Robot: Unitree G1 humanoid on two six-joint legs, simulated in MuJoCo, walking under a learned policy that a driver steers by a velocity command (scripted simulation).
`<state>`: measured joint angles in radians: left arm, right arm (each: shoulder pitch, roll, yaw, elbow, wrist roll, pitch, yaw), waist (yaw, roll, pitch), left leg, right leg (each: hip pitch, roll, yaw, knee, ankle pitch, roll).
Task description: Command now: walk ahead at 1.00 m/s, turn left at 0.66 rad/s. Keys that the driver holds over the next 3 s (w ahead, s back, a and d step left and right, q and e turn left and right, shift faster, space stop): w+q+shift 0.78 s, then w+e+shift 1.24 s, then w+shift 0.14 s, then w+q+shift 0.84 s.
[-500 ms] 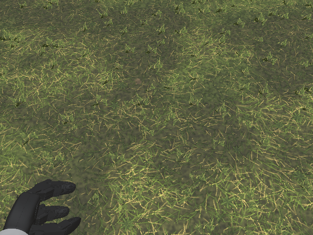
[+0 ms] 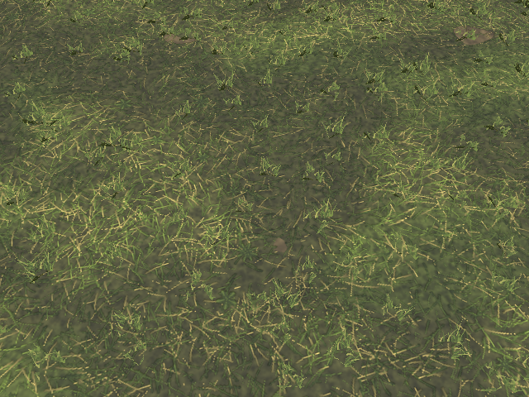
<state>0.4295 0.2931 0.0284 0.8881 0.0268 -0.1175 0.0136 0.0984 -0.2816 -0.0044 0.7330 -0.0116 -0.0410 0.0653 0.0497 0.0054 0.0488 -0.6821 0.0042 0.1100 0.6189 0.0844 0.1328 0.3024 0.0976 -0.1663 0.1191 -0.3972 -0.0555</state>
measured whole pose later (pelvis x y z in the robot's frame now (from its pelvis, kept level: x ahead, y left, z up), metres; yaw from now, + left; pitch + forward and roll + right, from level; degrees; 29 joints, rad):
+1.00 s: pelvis +0.85 +0.30 +0.00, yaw +45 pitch +0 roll +0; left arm 0.45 0.23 0.01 0.87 -0.01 -0.06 0.00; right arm 0.11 -0.28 -0.01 0.72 -0.06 -0.04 0.02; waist 0.07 0.01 0.05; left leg -0.44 -0.07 0.11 0.70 -0.27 0.13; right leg -0.20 -0.06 0.01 1.32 -0.34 -0.06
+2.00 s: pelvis +1.65 +0.76 +0.03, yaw -6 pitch +2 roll +3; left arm 0.12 0.38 0.07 0.66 0.04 0.00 -0.06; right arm 0.40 -0.34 -0.06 0.81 -0.03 -0.09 -0.01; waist -0.04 -0.07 0.00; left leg -0.12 0.02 0.15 0.39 -0.29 -0.02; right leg -0.68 -0.03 0.00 1.28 -0.23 -0.09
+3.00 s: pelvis +2.59 +0.68 +0.02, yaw +18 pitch +3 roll +0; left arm -0.05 0.24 -0.05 0.56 0.04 -0.06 -0.02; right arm 0.47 -0.31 -0.08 0.85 0.01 -0.06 0.02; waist -0.13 0.00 0.02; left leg 0.03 -0.18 -0.22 0.31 -0.34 0.17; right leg -0.72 -0.11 0.09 0.67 0.01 0.05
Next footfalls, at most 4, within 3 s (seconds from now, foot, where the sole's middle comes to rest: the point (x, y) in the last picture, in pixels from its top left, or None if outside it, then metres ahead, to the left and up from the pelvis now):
0.04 left None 0.24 0.06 -0.75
0.46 right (293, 302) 0.70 -0.01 -0.75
0.92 left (149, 234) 0.89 0.41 -0.75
1.36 right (122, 129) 1.32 0.59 -0.75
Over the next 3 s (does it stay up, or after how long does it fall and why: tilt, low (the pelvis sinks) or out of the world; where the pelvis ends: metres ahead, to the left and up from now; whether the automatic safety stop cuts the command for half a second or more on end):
stays up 2.59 0.68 0.02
